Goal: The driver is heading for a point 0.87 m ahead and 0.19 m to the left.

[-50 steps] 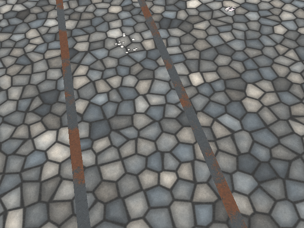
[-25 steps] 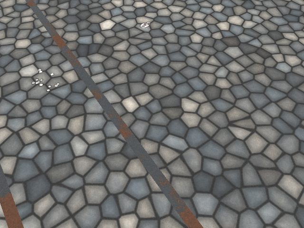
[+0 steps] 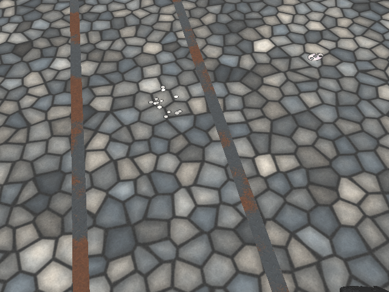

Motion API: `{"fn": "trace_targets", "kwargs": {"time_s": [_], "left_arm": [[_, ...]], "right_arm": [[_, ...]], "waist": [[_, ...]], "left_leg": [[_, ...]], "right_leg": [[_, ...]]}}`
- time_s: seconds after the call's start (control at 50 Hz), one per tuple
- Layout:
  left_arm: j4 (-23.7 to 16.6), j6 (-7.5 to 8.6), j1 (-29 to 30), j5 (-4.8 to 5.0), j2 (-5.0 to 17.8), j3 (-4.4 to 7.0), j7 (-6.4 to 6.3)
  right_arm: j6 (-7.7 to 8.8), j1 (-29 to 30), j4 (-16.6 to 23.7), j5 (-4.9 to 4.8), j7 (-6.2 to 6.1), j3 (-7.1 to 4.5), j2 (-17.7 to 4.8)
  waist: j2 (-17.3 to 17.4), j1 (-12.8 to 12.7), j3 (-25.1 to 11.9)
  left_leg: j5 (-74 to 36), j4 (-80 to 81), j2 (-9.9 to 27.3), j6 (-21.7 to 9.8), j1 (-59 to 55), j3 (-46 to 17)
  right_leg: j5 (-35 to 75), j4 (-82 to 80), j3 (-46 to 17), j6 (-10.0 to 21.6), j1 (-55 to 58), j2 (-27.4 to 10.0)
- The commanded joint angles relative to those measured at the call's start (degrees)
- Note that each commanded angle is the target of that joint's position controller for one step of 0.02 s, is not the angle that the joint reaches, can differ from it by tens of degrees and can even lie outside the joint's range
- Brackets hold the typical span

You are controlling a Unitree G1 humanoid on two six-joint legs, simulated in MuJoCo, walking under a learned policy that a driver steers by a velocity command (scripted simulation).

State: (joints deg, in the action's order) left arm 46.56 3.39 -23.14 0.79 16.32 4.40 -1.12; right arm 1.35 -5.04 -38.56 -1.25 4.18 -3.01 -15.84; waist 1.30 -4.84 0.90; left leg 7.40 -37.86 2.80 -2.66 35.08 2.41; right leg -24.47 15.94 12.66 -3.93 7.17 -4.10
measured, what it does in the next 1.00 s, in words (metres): walks ahead, turning left: left foot, then right foot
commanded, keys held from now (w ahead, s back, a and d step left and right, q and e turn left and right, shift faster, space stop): w+q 0.16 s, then q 0.28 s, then no key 0.56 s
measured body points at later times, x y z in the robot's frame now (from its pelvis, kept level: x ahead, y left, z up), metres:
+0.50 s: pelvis +0.25 +0.03 +0.00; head +0.28 +0.03 +0.45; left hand +0.38 +0.33 -0.07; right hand +0.43 -0.24 -0.11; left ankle +0.15 +0.11 -0.72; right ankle +0.41 -0.04 -0.73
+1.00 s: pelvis +0.31 +0.05 +0.01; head +0.31 +0.07 +0.46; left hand +0.34 +0.34 -0.11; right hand +0.51 -0.14 -0.10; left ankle +0.25 +0.16 -0.72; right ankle +0.41 -0.04 -0.72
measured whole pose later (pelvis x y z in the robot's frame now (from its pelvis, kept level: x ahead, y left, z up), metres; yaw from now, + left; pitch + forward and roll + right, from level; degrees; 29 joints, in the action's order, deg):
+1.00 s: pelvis +0.31 +0.05 +0.01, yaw +22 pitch -1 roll -1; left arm 44.5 1.1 -10.5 -1.2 13.4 1.3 0.2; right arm -0.8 -13.7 -44.0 1.1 -0.8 -1.6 -12.9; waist -0.5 -1.1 1.3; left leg 18.9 -32.2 -0.1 0.4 12.2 -3.0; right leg -10.9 29.3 0.2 -0.3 -17.3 0.2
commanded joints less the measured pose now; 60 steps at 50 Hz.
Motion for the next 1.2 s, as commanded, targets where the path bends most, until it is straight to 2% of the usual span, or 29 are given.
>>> {"fn": "trace_targets", "kwargs": {"time_s": [0.02, 0.04, 0.06, 0.08, 0.1, 0.12, 0.14, 0.18, 0.24, 0.28, 0.32, 0.38, 0.46, 0.48, 0.5, 0.52, 0.54, 0.56, 0.6, 0.66, 0.74, 0.8, 0.82, 0.84, 0.86, 0.88, 0.9, 0.98, 1.2], "left_arm": [[-3.1, -0.29, 2.7, 0.78, 12.3, 2.97, -0.44], [-3.6, 0.10, 1.6, 0.35, 11.2, 2.38, -0.67], [-7.0, 1.20, -2.2, -2.09, 3.4, -0.14, -0.12], [-7.8, 3.55, 0.2, -0.85, 4.4, -0.77, 0.36], [-9.5, 4.47, 7.4, 1.66, 8.7, 0.51, 0.78], [-10.2, 5.08, 9.3, 1.60, 8.1, 0.08, 0.61], [-9.5, 5.25, 9.4, 0.01, 7.9, 0.19, 0.06], [-9.1, 3.91, 7.1, -1.10, 8.5, 0.91, -0.11], [-8.9, 2.10, 6.4, -2.13, 6.7, 0.54, -0.36], [-10.0, 1.86, 10.0, -2.48, 4.8, -0.20, -0.50], [-10.8, 1.91, 14.1, -2.14, 3.5, -0.87, -0.14], [-11.9, 1.84, 18.7, -1.04, 4.7, -0.73, 0.79], [-11.3, 2.36, 14.8, -1.52, 7.7, 0.78, 1.22], [-11.0, 2.83, 12.8, -2.30, 8.4, 1.00, 0.99], [-11.7, 2.87, 10.5, -3.43, 11.1, 1.21, 0.44], [-11.1, 1.84, 10.2, -4.35, 11.9, 1.32, 0.51], [-11.7, 1.22, 11.4, -2.26, 8.1, 0.69, 0.75], [-12.5, 0.71, 13.1, -1.82, 5.3, -0.20, 0.78], [-12.3, -0.49, 16.9, -2.08, 4.2, -1.04, 1.01], [-11.4, -1.21, 19.3, -2.56, 4.4, -1.04, 0.92], [-9.8, -1.81, 16.9, -1.59, 5.8, -0.56, 0.88], [-8.7, -2.30, 16.5, -0.78, 5.1, -1.09, 0.90], [-7.9, -2.00, 14.8, -1.04, 4.0, -1.56, 1.09], [-8.1, -1.60, 13.4, -1.94, 3.3, -1.76, 1.43], [-8.1, -1.39, 14.4, -2.50, 1.8, -2.04, 1.56], [-8.0, -1.36, 16.1, -2.67, 2.1, -2.05, 1.54], [-7.5, -1.40, 16.2, -2.41, 2.2, -1.91, 1.46], [-5.7, -1.46, 14.8, -1.83, 2.9, -1.55, 1.05], [-0.4, -2.24, 14.2, -1.14, 3.1, -1.09, 0.05]], "right_arm": [[0.67, -7.4, 2.8, -0.15, -0.15, -3.43, -8.0], [0.14, -16.3, 0.5, -0.40, -1.20, -5.41, -12.0], [-0.03, -19.1, 0.0, -0.60, -2.44, -6.79, -19.5], [0.77, -20.5, 2.1, -0.22, -2.29, -5.68, -17.8], [1.45, -18.9, 0.9, 0.32, -1.94, -4.45, -13.6], [1.87, -16.2, 0.7, 0.08, -2.03, -3.96, -12.1], [1.94, -11.7, 1.4, 0.09, -2.22, -3.33, -10.2], [1.98, -6.1, 3.7, 1.39, -2.53, -2.62, -8.3], [2.30, -5.4, 3.0, 1.38, -3.39, -3.13, -9.6], [1.71, -6.0, 2.2, 0.93, -4.26, -3.38, -10.2], [0.58, -7.2, 1.5, 0.14, -4.97, -3.56, -10.3], [-1.00, -9.6, 0.5, -0.23, -5.76, -3.73, -10.5], [-1.81, -7.0, 1.5, 0.04, -6.24, -3.32, -8.7], [-1.63, -7.0, 2.0, 0.24, -6.16, -2.70, -6.7], [-1.37, -9.2, 2.9, 1.42, -6.12, -1.52, -3.4], [-1.23, -19.9, 2.1, 0.66, -5.92, -1.03, -2.5], [-1.72, -21.9, -0.1, 0.55, -5.85, -2.04, -8.1], [-2.81, -15.8, -0.1, 0.20, -6.12, -2.93, -11.0], [-4.72, -10.8, 0.7, 0.65, -6.82, -3.03, -9.9], [-4.93, -11.8, 0.2, 0.70, -6.38, -1.61, -4.8], [-4.11, -9.7, -0.2, 1.13, -5.82, -1.08, -4.3], [-3.91, -11.0, -1.6, 1.64, -5.21, -1.15, -4.3], [-3.75, -10.0, -0.8, 2.51, -5.24, -1.16, -5.6], [-3.73, -8.4, -0.1, 2.79, -5.49, -1.86, -9.4], [-3.47, -7.5, -1.2, 2.52, -5.24, -1.36, -6.8], [-2.92, -6.0, -0.7, 2.78, -5.01, -0.43, -3.8], [-2.39, -5.6, -1.1, 3.05, -4.95, -0.19, -3.3], [-0.90, -8.0, -2.1, 2.14, -5.25, -0.29, -4.4], [-0.87, -9.4, -4.5, 1.73, -5.48, -0.01, -3.1]], "waist": [[-7.5, 9.4, -3.7], [-5.0, 13.6, -9.2], [12.1, 9.9, -14.9], [9.4, 11.4, -26.8], [4.6, 13.0, -18.6], [3.6, 11.1, -11.5], [0.4, 8.3, -7.3], [2.5, 4.0, -4.0], [1.2, 2.2, -3.0], [1.7, 3.1, -2.7], [3.2, 4.9, -4.1], [4.5, 6.8, -5.5], [5.9, 3.7, -6.0], [4.4, 2.9, -7.6], [-4.2, 3.3, -13.5], [-19.2, 8.4, -18.3], [-13.9, 7.8, -18.1], [-8.8, 5.5, -13.1], [-6.1, 5.6, -7.4], [-10.1, 7.0, -5.0], [-10.8, 4.7, -7.6], [-9.0, 6.4, -6.0], [-6.8, 6.0, -5.4], [0.5, 3.4, -4.0], [6.3, 2.8, -3.3], [6.2, 3.4, -1.6], [5.9, 3.3, -0.8], [2.4, 4.0, -0.5], [-1.0, 4.4, -2.2]], "left_leg": [[2.3, 3.4, -7.1, -4.9, -18.7, 5.7], [0.2, 4.0, -7.0, -7.1, -35.6, 1.7], [7.4, 7.3, 9.6, -16.5, -56.6, -28.6], [17.5, 19.1, 17.1, -22.1, -60.8, -52.6], [16.0, 21.7, 15.4, -18.0, -56.4, -44.6], [12.3, 21.4, 13.0, -16.0, -47.8, -36.9], [7.0, 21.3, 10.4, -14.2, -38.6, -30.6], [-4.9, 23.6, 7.1, -13.6, -26.5, -24.2], [-28.4, 22.6, 5.4, -14.1, -18.7, -16.7], [-32.0, 21.1, 2.8, -12.3, -16.5, -13.4], [-28.6, 19.0, 0.7, -9.9, -16.3, -12.3], [-20.5, 16.5, 1.7, -8.3, -19.5, -17.1], [-14.2, 7.5, 2.3, -5.5, -24.7, -24.3], [-11.0, 2.0, -0.8, -3.4, -23.8, -22.8], [5.7, -11.3, -5.6, -0.7, -18.5, -17.4], [35.0, -24.5, -12.3, 2.7, -5.8, -13.7], [32.3, -30.8, -7.7, 4.6, -3.3, -14.8], [28.4, -33.8, -6.3, 6.0, -2.1, -13.3], [23.3, -31.5, -4.4, 7.1, -3.2, -11.5], [20.0, -18.2, -3.6, 7.5, -12.5, -6.6], [15.2, -3.1, -2.5, 6.3, -18.4, -4.8], [4.3, 11.3, -3.2, 3.3, -26.4, -3.3], [1.1, 12.8, -0.3, 1.6, -28.9, -7.0], [2.4, 13.3, 4.5, -1.1, -26.6, -12.5], [13.5, 15.5, 4.3, -2.9, -18.5, -13.1], [18.9, 17.4, 3.3, -2.1, -15.0, -12.8], [19.3, 17.7, 2.6, -0.8, -13.8, -12.1], [8.8, 14.6, 1.3, 0.9, -16.9, -10.3], [-2.3, 12.9, -0.2, 0.7, -20.6, -8.4]], "right_leg": [[61.7, 17.1, -0.3, 8.0, -6.9, -11.2], [55.2, 31.1, 0.1, 5.7, -17.3, -9.2], [7.1, 54.9, -1.4, 1.3, -43.0, -0.6], [-9.9, 64.5, -16.5, 1.3, -48.9, 5.4], [-4.7, 65.4, -18.7, 2.4, -54.6, 2.3], [-0.2, 61.7, -17.7, 3.6, -55.1, -0.1], [3.5, 57.0, -17.5, 3.7, -51.9, -2.3], [7.3, 52.4, -17.6, 3.1, -44.1, -3.8], [9.0, 46.0, -15.4, 0.3, -40.1, -2.0], [14.9, 37.7, -14.4, -0.8, -39.1, 0.1], [22.5, 28.1, -14.2, -0.9, -35.8, 2.6], [26.7, 19.1, -15.5, -0.9, -33.3, 5.3], [25.2, 10.6, -17.6, 2.2, -28.5, 4.8], [33.3, 7.1, -17.9, 4.1, -22.5, 2.1], [51.6, 8.5, -27.3, 7.9, -11.0, -8.7], [57.8, 8.2, -45.9, 19.6, 0.4, -20.8], [41.8, 6.4, -50.4, 20.9, -2.6, -20.8], [33.0, 6.0, -42.8, 18.5, -6.8, -16.6], [21.2, 3.0, -35.0, 15.8, -16.2, -11.5], [20.1, 0.5, -25.2, 14.4, -24.1, -5.6], [19.8, 2.1, -25.7, 16.4, -20.5, -7.3], [10.5, 3.0, -24.5, 13.2, -25.1, -5.7], [6.6, 3.9, -23.5, 9.9, -27.9, -4.4], [2.6, 7.0, -18.8, 6.6, -29.3, -0.2], [5.7, 8.9, -14.1, 3.9, -23.3, 3.0], [9.6, 10.4, -14.1, 3.0, -20.1, 3.1], [11.6, 10.8, -14.2, 3.3, -18.8, 2.9], [16.7, 10.8, -15.4, 4.7, -19.2, 2.0], [24.6, 11.9, -15.5, 4.1, -16.3, 1.4]]}}
Velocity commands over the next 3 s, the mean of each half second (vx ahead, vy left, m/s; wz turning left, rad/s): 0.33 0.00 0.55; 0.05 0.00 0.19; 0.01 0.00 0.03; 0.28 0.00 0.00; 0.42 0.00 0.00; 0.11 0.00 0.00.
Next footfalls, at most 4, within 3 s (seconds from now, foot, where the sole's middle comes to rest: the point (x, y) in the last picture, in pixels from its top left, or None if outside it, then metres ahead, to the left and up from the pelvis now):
0.04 left None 0.19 0.12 -0.76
0.48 right None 0.44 -0.03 -0.76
0.82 left None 0.29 0.18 -0.76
2.28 left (134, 207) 0.75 0.34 -0.76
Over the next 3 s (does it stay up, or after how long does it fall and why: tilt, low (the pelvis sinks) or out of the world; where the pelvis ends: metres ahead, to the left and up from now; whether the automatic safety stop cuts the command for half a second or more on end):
stays up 0.84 0.24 0.01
